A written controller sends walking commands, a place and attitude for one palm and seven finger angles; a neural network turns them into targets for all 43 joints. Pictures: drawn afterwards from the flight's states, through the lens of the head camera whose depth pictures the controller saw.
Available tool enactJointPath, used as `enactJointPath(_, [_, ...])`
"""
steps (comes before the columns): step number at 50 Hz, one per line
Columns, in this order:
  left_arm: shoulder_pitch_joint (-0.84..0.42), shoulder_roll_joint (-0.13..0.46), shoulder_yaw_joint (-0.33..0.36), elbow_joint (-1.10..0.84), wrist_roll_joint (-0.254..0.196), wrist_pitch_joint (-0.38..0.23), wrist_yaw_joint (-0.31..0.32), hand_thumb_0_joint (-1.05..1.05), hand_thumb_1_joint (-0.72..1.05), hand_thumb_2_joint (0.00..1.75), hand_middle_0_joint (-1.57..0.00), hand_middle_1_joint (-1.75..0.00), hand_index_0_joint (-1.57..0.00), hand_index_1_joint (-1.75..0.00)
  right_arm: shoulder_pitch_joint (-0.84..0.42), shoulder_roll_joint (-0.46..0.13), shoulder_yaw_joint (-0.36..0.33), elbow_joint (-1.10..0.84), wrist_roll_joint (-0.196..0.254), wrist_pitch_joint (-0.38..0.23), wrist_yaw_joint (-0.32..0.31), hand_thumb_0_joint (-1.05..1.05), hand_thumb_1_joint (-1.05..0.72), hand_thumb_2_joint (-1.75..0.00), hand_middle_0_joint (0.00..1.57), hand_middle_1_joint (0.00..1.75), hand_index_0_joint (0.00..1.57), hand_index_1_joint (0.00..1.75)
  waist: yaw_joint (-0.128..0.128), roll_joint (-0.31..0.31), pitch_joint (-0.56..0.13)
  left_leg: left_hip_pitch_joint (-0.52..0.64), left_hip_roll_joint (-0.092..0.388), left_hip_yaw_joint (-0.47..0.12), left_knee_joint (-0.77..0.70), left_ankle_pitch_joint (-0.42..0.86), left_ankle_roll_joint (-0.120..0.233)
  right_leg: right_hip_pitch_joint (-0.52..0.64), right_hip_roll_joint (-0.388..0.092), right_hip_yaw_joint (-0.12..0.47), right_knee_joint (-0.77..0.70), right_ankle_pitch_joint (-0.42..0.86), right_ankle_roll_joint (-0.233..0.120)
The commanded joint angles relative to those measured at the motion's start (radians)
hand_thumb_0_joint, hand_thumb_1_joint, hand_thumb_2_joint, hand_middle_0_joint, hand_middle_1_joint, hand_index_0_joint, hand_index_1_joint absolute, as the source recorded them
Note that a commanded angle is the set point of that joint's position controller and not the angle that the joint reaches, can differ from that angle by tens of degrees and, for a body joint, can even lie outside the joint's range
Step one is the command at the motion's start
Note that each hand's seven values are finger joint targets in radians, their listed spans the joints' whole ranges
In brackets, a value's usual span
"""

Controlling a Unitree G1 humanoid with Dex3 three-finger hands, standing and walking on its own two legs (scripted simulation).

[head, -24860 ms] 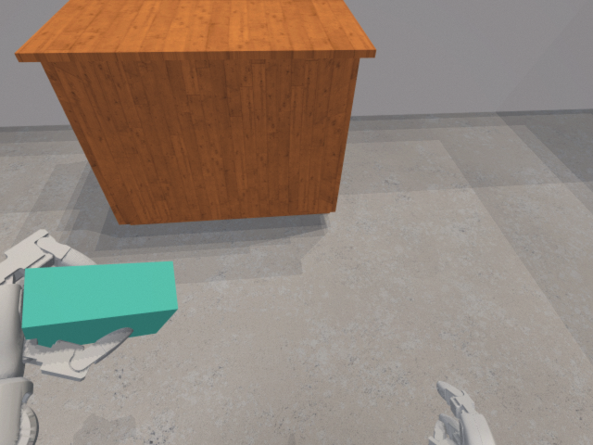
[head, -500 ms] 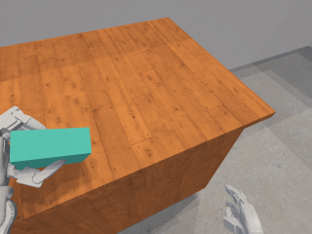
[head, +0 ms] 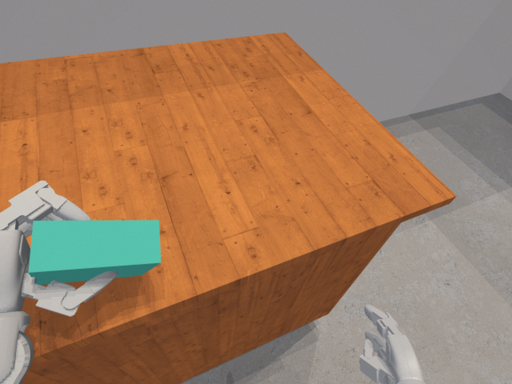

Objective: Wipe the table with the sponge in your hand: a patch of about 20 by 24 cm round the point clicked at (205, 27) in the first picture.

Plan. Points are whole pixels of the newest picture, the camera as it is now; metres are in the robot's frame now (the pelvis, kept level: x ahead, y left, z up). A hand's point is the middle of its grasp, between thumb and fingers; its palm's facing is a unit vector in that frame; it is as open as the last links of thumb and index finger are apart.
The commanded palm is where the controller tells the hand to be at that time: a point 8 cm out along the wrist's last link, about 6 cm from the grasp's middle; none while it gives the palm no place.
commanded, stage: come to a stop and stand still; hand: left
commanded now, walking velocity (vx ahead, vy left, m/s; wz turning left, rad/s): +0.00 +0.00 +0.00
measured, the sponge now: (115, 252) +0.24 +0.21 +0.12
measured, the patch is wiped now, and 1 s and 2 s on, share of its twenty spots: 0.00 0.00 0.00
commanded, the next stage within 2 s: look again from close up in 0.14 s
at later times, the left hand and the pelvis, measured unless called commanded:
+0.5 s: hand (62, 255) +0.21 +0.24 +0.16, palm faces +0.39 -0.84 -0.37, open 9.4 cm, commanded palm +0.15 +0.27 +0.18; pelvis -0.01 -0.01 +0.00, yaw +0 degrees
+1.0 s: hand (83, 272) +0.19 +0.21 +0.17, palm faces +0.30 -0.72 -0.62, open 9.4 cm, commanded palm +0.16 +0.26 +0.21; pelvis -0.02 -0.04 -0.01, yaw +1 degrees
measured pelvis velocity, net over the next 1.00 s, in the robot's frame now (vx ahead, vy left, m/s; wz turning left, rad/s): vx -0.02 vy -0.04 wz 0.01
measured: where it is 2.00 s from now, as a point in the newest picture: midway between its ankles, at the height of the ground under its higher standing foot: outside the picture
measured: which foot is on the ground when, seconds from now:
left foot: down 0.00-1.00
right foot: down 0.00-1.00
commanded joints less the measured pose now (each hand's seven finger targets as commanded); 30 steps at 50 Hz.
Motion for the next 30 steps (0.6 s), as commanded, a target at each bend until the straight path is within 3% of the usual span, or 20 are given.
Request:
enactJointPath(1, [-0.087,0.191,0.158,-0.279,-0.020,-0.083,0.028,0.00,0.10,1.30,-1.20,-1.60,-1.20,-1.60,-0.070,-0.137,-0.064,-0.163,0.006,-0.051,-0.015,0.00,-0.90,-0.90,0.20,0.30,0.20,0.30,0.000,0.134,-0.195,-0.025,0.143,-0.116,-0.099,0.262,-0.101,0.153,-0.060,0.030,0.002,0.217,-0.030])
enactJointPath(2, [-0.066,0.195,0.170,-0.273,-0.021,-0.078,0.030,0.00,0.10,1.30,-1.20,-1.60,-1.20,-1.60,-0.087,-0.135,-0.059,-0.162,0.009,-0.054,-0.015,0.00,-0.90,-0.90,0.20,0.30,0.20,0.30,0.002,0.148,-0.191,0.000,0.138,-0.106,-0.100,0.273,-0.108,0.124,-0.052,0.030,0.001,0.209,-0.028])
enactJointPath(3, [-0.054,0.158,0.135,-0.240,-0.024,-0.076,0.025,0.00,0.10,1.30,-1.20,-1.60,-1.20,-1.60,-0.070,-0.136,-0.057,-0.156,0.006,-0.047,-0.013,0.00,-0.90,-0.90,0.20,0.30,0.20,0.30,-0.001,0.142,-0.175,-0.020,0.143,-0.115,-0.111,0.259,-0.109,0.123,-0.052,0.015,-0.004,0.183,-0.025])
enactJointPath(7, [-0.051,0.157,0.130,-0.230,-0.017,-0.064,0.027,0.00,0.10,1.30,-1.20,-1.60,-1.20,-1.60,-0.076,-0.139,-0.062,-0.155,0.012,-0.048,-0.012,0.00,-0.90,-0.90,0.20,0.30,0.20,0.30,0.000,0.131,-0.164,-0.014,0.150,-0.107,-0.122,0.207,-0.108,0.111,-0.045,0.023,-0.009,0.165,-0.022])
enactJointPath(8, [-0.053,0.124,0.094,-0.205,-0.018,-0.061,0.023,0.00,0.10,1.30,-1.20,-1.60,-1.20,-1.60,-0.060,-0.143,-0.062,-0.150,0.009,-0.042,-0.012,0.00,-0.90,-0.90,0.20,0.30,0.20,0.30,-0.006,0.122,-0.153,-0.026,0.151,-0.118,-0.135,0.179,-0.110,0.104,-0.044,0.015,-0.010,0.141,-0.021])
enactJointPath(15, [-0.100,0.161,0.121,-0.225,-0.008,-0.059,0.033,0.00,0.10,1.30,-1.20,-1.60,-1.20,-1.60,-0.069,-0.146,-0.069,-0.158,0.010,-0.039,-0.020,0.00,-0.90,-0.90,0.20,0.30,0.20,0.30,0.001,0.092,-0.142,-0.082,0.150,-0.128,-0.155,0.060,-0.091,0.152,-0.053,0.031,-0.023,0.125,-0.019])
enactJointPath(17, [-0.107,0.183,0.142,-0.249,-0.005,-0.061,0.037,0.00,0.10,1.30,-1.20,-1.60,-1.20,-1.60,-0.087,-0.142,-0.066,-0.156,0.013,-0.046,-0.021,0.00,-0.90,-0.90,0.20,0.30,0.20,0.30,0.001,0.097,-0.147,-0.065,0.136,-0.115,-0.146,0.058,-0.089,0.138,-0.050,0.042,-0.028,0.129,-0.022])
enactJointPath(18, [-0.095,0.159,0.122,-0.228,-0.009,-0.064,0.035,0.00,0.10,1.30,-1.20,-1.60,-1.20,-1.60,-0.076,-0.141,-0.062,-0.152,0.007,-0.042,-0.021,0.00,-0.90,-0.90,0.20,0.30,0.20,0.30,0.000,0.098,-0.146,-0.077,0.135,-0.126,-0.147,0.050,-0.085,0.145,-0.056,0.032,-0.034,0.120,-0.023])
enactJointPath(21, [-0.093,0.161,0.119,-0.240,-0.009,-0.068,0.035,0.00,0.10,1.30,-1.20,-1.60,-1.20,-1.60,-0.070,-0.143,-0.068,-0.153,0.008,-0.049,-0.021,0.00,-0.90,-0.90,0.20,0.30,0.20,0.30,0.000,0.107,-0.140,-0.082,0.136,-0.128,-0.145,0.038,-0.078,0.150,-0.062,0.045,-0.038,0.123,-0.027])
enactJointPath(22, [-0.079,0.186,0.150,-0.247,-0.006,-0.065,0.040,0.00,0.10,1.30,-1.20,-1.60,-1.20,-1.60,-0.086,-0.140,-0.066,-0.151,0.011,-0.052,-0.021,0.00,-0.90,-0.90,0.20,0.30,0.20,0.30,0.002,0.113,-0.151,-0.059,0.130,-0.110,-0.135,0.051,-0.077,0.134,-0.056,0.052,-0.042,0.134,-0.027])
enactJointPath(23, [-0.074,0.143,0.111,-0.230,-0.012,-0.067,0.034,0.00,0.10,1.30,-1.20,-1.60,-1.20,-1.60,-0.069,-0.140,-0.063,-0.147,0.007,-0.048,-0.020,0.00,-0.90,-0.90,0.20,0.30,0.20,0.30,-0.002,0.108,-0.154,-0.060,0.127,-0.119,-0.133,0.073,-0.078,0.139,-0.059,0.040,-0.043,0.138,-0.029])
enactJointPath(25, [-0.079,0.160,0.119,-0.253,-0.010,-0.067,0.034,0.00,0.10,1.30,-1.20,-1.60,-1.20,-1.60,-0.066,-0.147,-0.070,-0.148,0.008,-0.050,-0.020,0.00,-0.90,-0.90,0.20,0.30,0.20,0.30,-0.002,0.131,-0.160,-0.049,0.134,-0.122,-0.132,0.123,-0.090,0.146,-0.058,0.042,-0.026,0.168,-0.030])
enactJointPath(27, [-0.056,0.180,0.144,-0.251,-0.011,-0.062,0.039,0.00,0.10,1.30,-1.20,-1.60,-1.20,-1.60,-0.081,-0.142,-0.067,-0.147,0.012,-0.052,-0.021,0.00,-0.90,-0.90,0.20,0.30,0.20,0.30,0.001,0.126,-0.166,-0.023,0.130,-0.115,-0.124,0.180,-0.098,0.131,-0.052,0.036,-0.023,0.188,-0.028])
enactJointPath(28, [-0.040,0.147,0.116,-0.219,-0.016,-0.059,0.034,0.00,0.10,1.30,-1.20,-1.60,-1.20,-1.60,-0.066,-0.140,-0.063,-0.146,0.008,-0.043,-0.020,0.00,-0.90,-0.90,0.20,0.30,0.20,0.30,0.000,0.111,-0.163,-0.032,0.134,-0.119,-0.126,0.184,-0.097,0.134,-0.057,0.022,-0.028,0.176,-0.025])
enactJointPath(30, [-0.051,0.165,0.128,-0.223,-0.016,-0.056,0.035,0.00,0.10,1.30,-1.20,-1.60,-1.20,-1.60,-0.067,-0.145,-0.070,-0.149,0.010,-0.041,-0.021,0.00,-0.90,-0.90,0.20,0.30,0.20,0.30,0.000,0.099,-0.151,-0.050,0.140,-0.124,-0.131,0.153,-0.095,0.143,-0.060,0.032,-0.032,0.165,-0.025])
